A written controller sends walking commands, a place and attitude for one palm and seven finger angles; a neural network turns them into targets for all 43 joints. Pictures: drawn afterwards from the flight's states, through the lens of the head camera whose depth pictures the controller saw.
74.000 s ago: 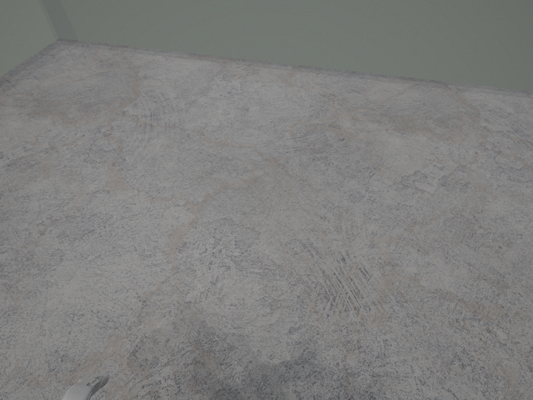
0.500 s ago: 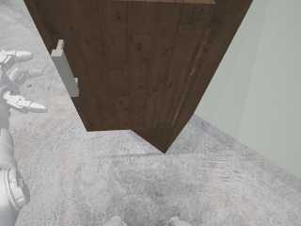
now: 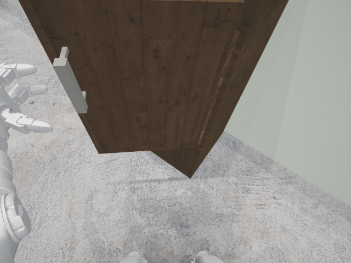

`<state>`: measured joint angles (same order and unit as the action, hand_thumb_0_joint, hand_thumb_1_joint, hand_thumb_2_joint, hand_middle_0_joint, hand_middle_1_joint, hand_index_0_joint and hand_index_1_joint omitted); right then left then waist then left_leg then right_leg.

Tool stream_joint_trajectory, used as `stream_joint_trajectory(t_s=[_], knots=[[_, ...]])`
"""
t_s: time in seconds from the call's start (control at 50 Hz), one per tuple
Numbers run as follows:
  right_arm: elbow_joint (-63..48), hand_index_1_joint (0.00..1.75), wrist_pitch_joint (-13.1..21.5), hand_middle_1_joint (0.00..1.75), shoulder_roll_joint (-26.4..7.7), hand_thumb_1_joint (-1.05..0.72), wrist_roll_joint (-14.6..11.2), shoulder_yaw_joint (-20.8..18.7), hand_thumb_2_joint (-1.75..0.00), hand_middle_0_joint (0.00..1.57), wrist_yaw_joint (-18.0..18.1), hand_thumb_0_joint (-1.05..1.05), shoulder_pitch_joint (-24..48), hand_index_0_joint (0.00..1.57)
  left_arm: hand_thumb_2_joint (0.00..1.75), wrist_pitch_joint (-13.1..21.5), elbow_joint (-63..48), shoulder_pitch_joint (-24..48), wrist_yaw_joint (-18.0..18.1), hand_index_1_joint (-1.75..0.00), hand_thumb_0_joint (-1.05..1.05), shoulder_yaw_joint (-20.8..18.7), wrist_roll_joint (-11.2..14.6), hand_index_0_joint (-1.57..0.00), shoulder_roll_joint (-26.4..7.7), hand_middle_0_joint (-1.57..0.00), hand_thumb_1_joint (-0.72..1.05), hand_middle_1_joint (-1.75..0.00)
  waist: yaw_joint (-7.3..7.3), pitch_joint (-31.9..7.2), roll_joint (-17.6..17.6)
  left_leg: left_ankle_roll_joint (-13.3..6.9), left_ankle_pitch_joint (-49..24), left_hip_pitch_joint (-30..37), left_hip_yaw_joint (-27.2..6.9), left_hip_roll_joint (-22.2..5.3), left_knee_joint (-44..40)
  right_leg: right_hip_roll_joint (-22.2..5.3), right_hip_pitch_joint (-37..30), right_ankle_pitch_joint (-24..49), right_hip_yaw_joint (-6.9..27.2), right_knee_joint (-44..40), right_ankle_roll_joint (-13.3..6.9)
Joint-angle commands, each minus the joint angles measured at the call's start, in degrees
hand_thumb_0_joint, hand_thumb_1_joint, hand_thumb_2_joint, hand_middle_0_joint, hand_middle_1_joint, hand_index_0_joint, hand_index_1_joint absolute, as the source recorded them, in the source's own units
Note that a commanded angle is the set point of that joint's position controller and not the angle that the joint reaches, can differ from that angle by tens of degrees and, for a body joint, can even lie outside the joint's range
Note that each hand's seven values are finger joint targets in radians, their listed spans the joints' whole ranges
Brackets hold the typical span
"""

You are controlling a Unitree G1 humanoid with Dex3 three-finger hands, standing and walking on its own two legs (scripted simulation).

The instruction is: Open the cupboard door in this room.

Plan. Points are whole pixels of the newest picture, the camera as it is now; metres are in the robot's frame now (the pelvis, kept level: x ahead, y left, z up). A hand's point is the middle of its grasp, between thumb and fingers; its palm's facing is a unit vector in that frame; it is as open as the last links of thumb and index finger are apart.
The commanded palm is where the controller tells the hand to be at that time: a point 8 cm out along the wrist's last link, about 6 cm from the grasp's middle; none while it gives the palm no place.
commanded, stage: slide the fingers in behind the handle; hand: left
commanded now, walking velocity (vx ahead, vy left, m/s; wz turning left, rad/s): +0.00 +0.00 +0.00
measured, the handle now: (74, 82) +0.50 +0.22 +0.09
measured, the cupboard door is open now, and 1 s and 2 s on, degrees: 42 42 42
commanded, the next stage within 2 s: close the thumb around the handle in 1.64 s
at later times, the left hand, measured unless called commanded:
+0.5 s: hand (47, 101) +0.44 +0.26 +0.10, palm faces +0.06 -1.00 +0.01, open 14.0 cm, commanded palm +0.41 +0.31 +0.10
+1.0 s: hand (68, 100) +0.44 +0.22 +0.10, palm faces +0.07 -1.00 -0.01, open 14.0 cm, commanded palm +0.41 +0.27 +0.10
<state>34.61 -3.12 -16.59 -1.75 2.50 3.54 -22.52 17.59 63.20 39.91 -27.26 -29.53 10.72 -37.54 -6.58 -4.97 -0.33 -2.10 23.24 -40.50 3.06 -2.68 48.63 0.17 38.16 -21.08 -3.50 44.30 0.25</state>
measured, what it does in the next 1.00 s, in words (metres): stands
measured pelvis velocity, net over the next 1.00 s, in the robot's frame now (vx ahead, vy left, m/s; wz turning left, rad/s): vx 0.00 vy -0.01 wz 0.01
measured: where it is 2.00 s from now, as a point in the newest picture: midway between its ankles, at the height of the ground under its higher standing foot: outside the picture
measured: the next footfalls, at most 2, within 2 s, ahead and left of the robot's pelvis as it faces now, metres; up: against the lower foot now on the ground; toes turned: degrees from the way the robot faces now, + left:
none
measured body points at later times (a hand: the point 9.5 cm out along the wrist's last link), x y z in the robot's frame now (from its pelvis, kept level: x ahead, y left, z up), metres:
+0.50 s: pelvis +0.00 +0.00 +0.00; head +0.08 +0.02 +0.44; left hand +0.43 +0.32 +0.10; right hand +0.05 -0.26 -0.11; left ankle +0.00 +0.09 -0.70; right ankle +0.00 -0.13 -0.70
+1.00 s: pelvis +0.00 -0.01 +0.00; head +0.07 +0.01 +0.45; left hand +0.43 +0.27 +0.10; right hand +0.05 -0.28 -0.11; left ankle +0.00 +0.09 -0.70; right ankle +0.00 -0.13 -0.70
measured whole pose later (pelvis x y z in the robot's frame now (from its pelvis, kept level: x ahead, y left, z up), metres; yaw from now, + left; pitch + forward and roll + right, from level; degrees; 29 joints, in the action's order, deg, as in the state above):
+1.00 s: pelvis +0.00 -0.01 +0.00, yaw +1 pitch +13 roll -2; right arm 35.6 -2.1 -15.6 -1.7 1.8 2.5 -20.8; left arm 18.8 56.4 38.8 -15.9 -21.7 9.7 -26.3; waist -6.0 -4.8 -0.7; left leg -1.4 22.7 -38.1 2.7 -2.4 47.8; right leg 0.0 36.2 -21.3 -3.7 44.6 -0.3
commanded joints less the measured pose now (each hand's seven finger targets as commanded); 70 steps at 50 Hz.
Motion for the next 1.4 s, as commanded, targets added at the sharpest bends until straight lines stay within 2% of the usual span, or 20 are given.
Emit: stream_joint_trajectory(t_s=[0.0, 0.12, 0.2, 0.28, 0.32, 0.38, 0.44, 0.48, 0.54, 0.66, 0.7, 0.74, 0.82, 0.86, 0.9, 0.98, 1.1, 1.18, 1.28, 1.38], knots=[[-4.52, 0.30, 1.68, 0.30, -10.21, -0.90, 0.04, -4.48, -0.90, 0.20, 0.89, 0.00, -5.08, 0.20, 0.30, 6.06, -16.84, 21.05, -0.24, -1.20, 0.00, -4.40, 1.88, -0.30, -19.87, -0.30, -0.50, -1.20, 1.39, -24.29, -8.77, 0.11, -25.51, 18.80, -4.25, 1.10, -4.65, 2.48, -8.25, 19.90, 1.75, -3.41, -1.42], [-3.32, 0.30, 2.12, 0.30, -10.27, -0.90, -0.32, -4.08, -0.90, 0.20, 1.37, 0.00, -4.42, 0.20, 0.30, 4.26, -11.98, 23.71, -1.12, -1.20, 0.00, 0.73, 2.36, -0.30, -14.43, -0.30, -0.50, -1.20, -0.79, -17.56, -7.97, -0.07, -18.01, 16.17, -4.64, 1.06, -5.73, 2.25, -3.96, 13.87, 1.27, -4.87, -1.41], [-3.45, 0.30, 2.30, 0.30, -10.39, -0.90, -0.07, -4.22, -0.90, 0.20, 1.47, 0.00, -5.02, 0.20, 0.30, 3.70, -13.03, 23.13, -0.29, -1.20, 0.00, -0.59, 1.77, -0.30, -16.24, -0.30, -0.50, -1.20, 0.12, -21.05, -7.34, -0.04, -19.73, 17.36, -4.93, 1.14, -5.49, 2.17, -5.14, 14.75, 1.31, -4.39, -1.47], [-3.97, 0.30, 2.69, 0.30, -9.72, -0.90, 0.00, -4.38, -0.90, 0.20, 0.97, 0.00, -4.64, 0.20, 0.30, 5.12, -17.75, 23.46, 1.47, -1.20, 0.00, 1.92, 2.17, -0.30, -11.90, -0.30, -0.50, -1.20, 0.12, -23.56, -9.72, 0.63, -24.38, 21.94, -5.63, 0.63, -4.99, 2.37, -3.43, 15.53, 0.71, -3.58, -1.74], [-3.76, 0.30, 2.71, 0.30, -9.74, -0.90, 0.04, -4.36, -0.90, 0.20, 0.65, 0.00, -4.21, 0.20, 0.30, 5.10, -17.85, 22.98, 2.71, -1.20, 0.00, 1.27, 2.21, -0.30, -11.91, -0.30, -0.50, -1.20, 0.41, -23.04, -9.58, 1.04, -23.34, 22.09, -6.15, 0.44, -5.47, 2.45, -3.06, 14.28, 0.51, -3.84, -1.63], [-4.04, 0.30, 2.56, 0.30, -9.98, -0.90, -0.13, -4.09, -0.90, 0.20, 0.74, 0.00, -4.08, 0.20, 0.30, 3.74, -13.15, 20.41, 4.09, -1.20, 0.00, -0.32, 2.27, -0.30, -12.79, -0.30, -0.50, -1.20, 0.88, -19.46, -4.90, 0.39, -19.13, 16.54, -5.20, 0.81, -6.07, 2.31, -5.20, 13.64, 0.59, -4.09, -1.60], [-4.53, 0.30, 2.61, 0.30, -9.51, -0.90, -0.15, -4.03, -0.90, 0.20, 0.48, 0.00, -3.79, 0.20, 0.30, 3.11, -14.71, 22.81, 5.11, -1.20, 0.00, 2.64, 0.58, -0.30, -10.39, -0.30, -0.50, -1.20, 0.47, -19.22, -7.75, 0.64, -19.69, 17.62, -5.28, 0.85, -6.38, 2.04, -3.99, 13.55, 0.63, -3.91, -1.44], [-4.81, 0.30, 2.68, 0.30, -9.46, -0.90, 0.03, -4.13, -0.90, 0.20, 0.33, 0.00, -4.11, 0.20, 0.30, 3.86, -17.70, 22.40, 5.94, -1.20, 0.00, 1.98, 0.18, -0.30, -11.32, -0.30, -0.50, -1.20, 1.04, -21.45, -9.37, 0.74, -23.18, 19.56, -5.24, 0.79, -5.70, 2.13, -4.77, 15.48, 0.85, -3.44, -1.71], [-4.80, 0.30, 2.71, 0.30, -9.07, -0.90, 0.02, -4.40, -0.90, 0.20, 0.01, 0.00, -3.92, 0.20, 0.30, 5.27, -21.21, 21.66, 6.83, -1.20, 0.00, 1.92, 1.03, -0.30, -9.57, -0.30, -0.50, -1.20, 1.10, -24.65, -7.62, 1.08, -25.79, 22.11, -5.64, 0.41, -5.47, 2.48, -6.21, 17.13, 0.87, -3.44, -1.51], [-3.76, 0.30, 2.63, 0.30, -9.04, -0.90, -0.36, -4.34, -0.90, 0.20, 0.12, 0.00, -3.45, 0.20, 0.30, 3.23, -16.58, 20.82, 7.22, -1.20, 0.00, 4.61, 1.30, -0.30, -5.54, -0.30, -0.50, -1.20, 0.15, -18.59, -5.25, 0.68, -20.34, 17.95, -5.05, 0.70, -6.48, 2.14, -5.23, 15.13, 0.69, -4.34, -1.37], [-4.19, 0.30, 2.64, 0.30, -8.81, -0.90, -0.29, -4.31, -0.90, 0.20, -0.02, 0.00, -3.42, 0.20, 0.30, 2.84, -17.12, 20.06, 7.71, -1.20, 0.00, 5.07, 0.80, -0.30, -4.81, -0.30, -0.50, -1.20, 0.77, -18.99, -6.02, 0.63, -21.78, 18.56, -4.86, 0.90, -6.51, 2.15, -5.91, 16.02, 0.76, -4.25, -1.47], [-4.45, 0.30, 2.69, 0.30, -8.58, -0.90, -0.24, -4.43, -0.90, 0.20, -0.20, 0.00, -3.08, 0.20, 0.30, 3.24, -19.87, 20.37, 8.50, -1.20, 0.00, 5.48, 0.66, -0.30, -4.36, -0.30, -0.50, -1.20, 1.06, -20.55, -7.50, 0.86, -22.32, 19.83, -4.95, 0.89, -6.48, 2.03, -6.09, 16.09, 0.88, -4.23, -1.52], [-4.09, 0.30, 2.67, 0.30, -8.49, -0.90, -0.22, -4.44, -0.90, 0.20, -0.23, 0.00, -3.14, 0.20, 0.30, 4.27, -20.36, 22.08, 10.19, -1.20, 0.00, 5.33, 1.02, -0.30, -3.70, -0.30, -0.50, -1.20, 0.33, -20.39, -3.85, 0.65, -21.20, 18.86, -4.84, 0.89, -6.38, 2.21, -7.08, 16.48, 1.05, -4.32, -1.22], [-3.67, 0.30, 2.79, 0.30, -8.57, -0.90, -0.15, -4.51, -0.90, 0.20, -0.13, 0.00, -3.01, 0.20, 0.30, 4.99, -20.73, 23.24, 10.95, -1.20, 0.00, 3.89, 0.63, -0.30, -5.60, -0.30, -0.50, -1.20, 0.76, -21.00, -4.50, 0.61, -20.31, 18.14, -4.69, 1.09, -6.46, 2.01, -8.34, 16.67, 1.36, -4.11, -1.32], [-3.78, 0.30, 2.77, 0.30, -8.27, -0.90, -0.15, -4.47, -0.90, 0.20, -0.26, 0.00, -3.07, 0.20, 0.30, 5.11, -20.52, 21.83, 11.46, -1.20, 0.00, 4.78, 0.06, -0.30, -4.28, -0.30, -0.50, -1.20, 0.90, -22.02, -5.97, 0.59, -21.62, 19.29, -4.46, 1.22, -6.08, 2.03, -8.24, 17.66, 1.54, -3.90, -1.35], [-3.20, 0.30, 2.62, 0.30, -8.28, -0.90, -0.13, -4.31, -0.90, 0.20, -0.30, 0.00, -2.98, 0.20, 0.30, 5.10, -18.48, 23.88, 11.82, -1.20, 0.00, 6.62, -0.81, -0.30, -3.26, -0.30, -0.50, -1.20, -0.03, -19.30, -5.55, 0.42, -18.92, 17.92, -4.61, 1.25, -6.09, 2.01, -6.84, 15.78, 1.52, -4.19, -1.43], [-4.03, 0.30, 2.69, 0.30, -7.99, -0.90, -0.29, -4.32, -0.90, 0.20, -0.47, 0.00, -2.63, 0.20, 0.30, 5.08, -18.85, 20.09, 11.69, -1.20, 0.00, 5.04, 0.40, -0.30, -3.22, -0.30, -0.50, -1.20, 1.52, -23.12, -3.45, 0.17, -20.35, 16.27, -3.22, 1.83, -6.15, 1.90, -12.79, 20.58, 2.37, -4.06, -1.17], [-4.04, 0.30, 2.59, 0.30, -7.65, -0.90, -0.46, -4.30, -0.90, 0.20, -0.61, 0.00, -2.11, 0.20, 0.30, 4.87, -19.16, 21.31, 11.86, -1.20, 0.00, 7.45, 0.22, -0.30, -0.68, -0.30, -0.50, -1.20, 0.56, -18.84, -4.09, -0.08, -18.29, 15.23, -2.83, 1.93, -6.34, 1.78, -11.00, 19.51, 2.41, -4.83, -1.15], [-3.63, 0.30, 2.45, 0.30, -8.15, -0.90, -0.34, -4.38, -0.90, 0.20, -0.45, 0.00, -2.47, 0.20, 0.30, 5.16, -18.11, 21.21, 12.66, -1.20, 0.00, 5.21, -0.15, -0.30, -3.72, -0.30, -0.50, -1.20, 0.98, -19.39, -2.37, -0.16, -16.12, 13.77, -2.81, 2.09, -6.48, 1.68, -12.33, 18.05, 2.92, -5.02, -1.13], [-3.41, 0.30, 2.57, 0.30, -7.94, -0.90, -0.34, -4.25, -0.90, 0.20, -0.25, 0.00, -2.42, 0.20, 0.30, 5.64, -16.96, 22.92, 12.00, -1.20, 0.00, 5.46, -0.19, -0.30, -3.47, -0.30, -0.50, -1.20, 0.58, -19.54, -1.73, -0.36, -16.01, 13.35, -2.63, 2.20, -6.31, 1.56, -12.55, 18.57, 3.26, -4.97, -0.94]])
